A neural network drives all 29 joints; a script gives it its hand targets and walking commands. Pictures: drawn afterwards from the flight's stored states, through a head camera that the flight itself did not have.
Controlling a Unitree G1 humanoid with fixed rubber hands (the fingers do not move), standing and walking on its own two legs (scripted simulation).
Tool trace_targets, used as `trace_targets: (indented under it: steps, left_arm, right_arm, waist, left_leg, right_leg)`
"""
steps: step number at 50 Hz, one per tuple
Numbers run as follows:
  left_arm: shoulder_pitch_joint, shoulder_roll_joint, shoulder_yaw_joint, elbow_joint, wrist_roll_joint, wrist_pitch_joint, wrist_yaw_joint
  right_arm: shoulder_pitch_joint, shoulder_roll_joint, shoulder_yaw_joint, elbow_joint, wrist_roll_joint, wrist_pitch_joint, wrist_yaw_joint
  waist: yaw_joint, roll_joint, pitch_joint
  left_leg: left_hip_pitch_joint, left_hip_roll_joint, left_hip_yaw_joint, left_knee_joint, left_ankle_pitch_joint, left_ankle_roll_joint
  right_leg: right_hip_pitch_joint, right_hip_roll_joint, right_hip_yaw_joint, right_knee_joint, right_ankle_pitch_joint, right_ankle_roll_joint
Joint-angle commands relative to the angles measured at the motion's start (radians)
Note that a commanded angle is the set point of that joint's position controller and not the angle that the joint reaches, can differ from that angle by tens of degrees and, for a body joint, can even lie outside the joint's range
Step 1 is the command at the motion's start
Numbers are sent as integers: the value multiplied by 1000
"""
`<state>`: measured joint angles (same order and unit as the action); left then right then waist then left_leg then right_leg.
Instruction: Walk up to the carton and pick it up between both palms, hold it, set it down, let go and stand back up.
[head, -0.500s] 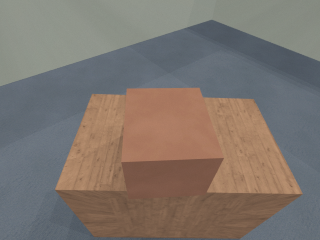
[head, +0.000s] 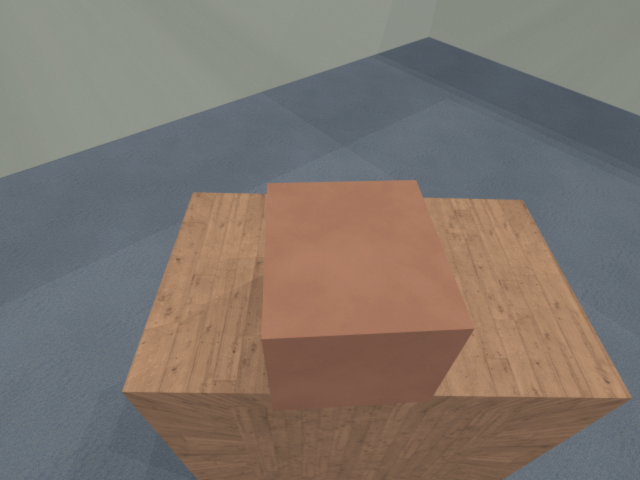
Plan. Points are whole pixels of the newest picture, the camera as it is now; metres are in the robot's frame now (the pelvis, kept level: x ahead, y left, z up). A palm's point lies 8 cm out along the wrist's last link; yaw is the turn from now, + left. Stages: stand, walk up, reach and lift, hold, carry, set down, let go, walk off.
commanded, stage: stand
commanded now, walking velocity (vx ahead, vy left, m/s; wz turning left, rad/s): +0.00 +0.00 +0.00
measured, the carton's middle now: (347, 290) +0.41 -0.03 -0.03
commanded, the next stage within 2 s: none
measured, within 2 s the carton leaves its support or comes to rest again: neither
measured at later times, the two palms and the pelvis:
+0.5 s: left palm out of the picture -0.09 +0.20 -0.15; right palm out of the picture -0.08 -0.19 -0.15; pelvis -0.02 +0.01 +0.00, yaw +0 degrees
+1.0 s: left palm out of the picture -0.09 +0.20 -0.15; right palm out of the picture -0.07 -0.19 -0.15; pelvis -0.03 +0.01 +0.00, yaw +0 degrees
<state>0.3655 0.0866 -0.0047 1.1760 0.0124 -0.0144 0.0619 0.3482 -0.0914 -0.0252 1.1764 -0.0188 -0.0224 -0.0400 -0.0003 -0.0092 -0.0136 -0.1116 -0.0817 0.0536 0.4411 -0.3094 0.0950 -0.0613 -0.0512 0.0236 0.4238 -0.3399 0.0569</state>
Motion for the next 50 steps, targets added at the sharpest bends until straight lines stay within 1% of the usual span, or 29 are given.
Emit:
trace_targets:
  steps: [1,17,24,33,50]
  left_arm:
    - [100,78,10,16,0,2,7]
    - [95,64,-5,55,-2,19,3]
    - [101,61,-9,60,-2,17,0]
    - [110,57,-12,60,-2,13,-2]
    - [117,58,-11,50,-4,11,-2]
  right_arm:
    - [109,-97,-11,6,1,-3,-8]
    - [106,-92,6,16,4,4,-6]
    - [104,-93,8,15,6,3,-3]
    - [101,-92,8,14,8,1,-1]
    - [93,-84,7,12,9,-5,0]
  waist:
    - [-2,6,130]
    - [-7,5,171]
    - [-9,0,178]
    - [-12,-3,173]
    - [-14,-9,161]
  left_leg:
    - [18,180,-146,-77,557,-23]
    - [-34,167,-178,-157,293,-32]
    - [-46,166,-186,-179,222,-36]
    - [-40,165,-186,-184,203,-38]
    - [-28,162,-173,-162,263,-33]
  right_leg:
    - [-106,-47,10,-47,264,-30]
    - [-114,-49,3,-47,181,-16]
    - [-122,-52,2,-45,173,-15]
    - [-136,-55,0,-44,170,-14]
    - [-139,-58,2,-48,178,-20]
